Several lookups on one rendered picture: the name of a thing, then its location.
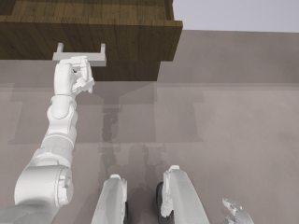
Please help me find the right robot foot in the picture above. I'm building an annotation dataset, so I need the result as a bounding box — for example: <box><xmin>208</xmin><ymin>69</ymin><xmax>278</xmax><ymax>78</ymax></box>
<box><xmin>156</xmin><ymin>182</ymin><xmax>170</xmax><ymax>224</ymax></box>

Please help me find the drawer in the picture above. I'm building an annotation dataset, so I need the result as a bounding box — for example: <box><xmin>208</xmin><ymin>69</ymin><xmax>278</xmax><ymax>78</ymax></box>
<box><xmin>0</xmin><ymin>0</ymin><xmax>183</xmax><ymax>62</ymax></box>

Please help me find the right robot hand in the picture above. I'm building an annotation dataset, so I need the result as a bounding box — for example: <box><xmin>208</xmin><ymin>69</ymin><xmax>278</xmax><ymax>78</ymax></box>
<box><xmin>222</xmin><ymin>198</ymin><xmax>254</xmax><ymax>224</ymax></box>

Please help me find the robot left upper arm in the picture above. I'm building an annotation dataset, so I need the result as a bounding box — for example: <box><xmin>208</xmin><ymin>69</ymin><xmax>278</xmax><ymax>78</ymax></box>
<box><xmin>0</xmin><ymin>164</ymin><xmax>74</xmax><ymax>224</ymax></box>

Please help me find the robot right shin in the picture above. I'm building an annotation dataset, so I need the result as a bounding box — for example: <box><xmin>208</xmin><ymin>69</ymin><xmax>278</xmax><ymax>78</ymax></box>
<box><xmin>161</xmin><ymin>165</ymin><xmax>179</xmax><ymax>217</ymax></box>

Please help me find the handle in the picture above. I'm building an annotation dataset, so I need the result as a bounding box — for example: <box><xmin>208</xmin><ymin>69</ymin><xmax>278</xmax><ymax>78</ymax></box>
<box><xmin>52</xmin><ymin>43</ymin><xmax>107</xmax><ymax>67</ymax></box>

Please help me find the cabinet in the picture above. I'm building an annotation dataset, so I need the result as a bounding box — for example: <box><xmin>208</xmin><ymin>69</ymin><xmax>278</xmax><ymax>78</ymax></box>
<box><xmin>73</xmin><ymin>0</ymin><xmax>174</xmax><ymax>81</ymax></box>

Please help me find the robot left forearm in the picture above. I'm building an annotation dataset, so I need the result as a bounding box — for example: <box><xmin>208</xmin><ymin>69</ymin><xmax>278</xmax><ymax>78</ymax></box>
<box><xmin>14</xmin><ymin>94</ymin><xmax>78</xmax><ymax>204</ymax></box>

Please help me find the left robot hand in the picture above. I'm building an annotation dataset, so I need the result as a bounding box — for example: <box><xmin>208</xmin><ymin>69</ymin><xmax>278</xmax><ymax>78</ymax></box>
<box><xmin>53</xmin><ymin>56</ymin><xmax>95</xmax><ymax>99</ymax></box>

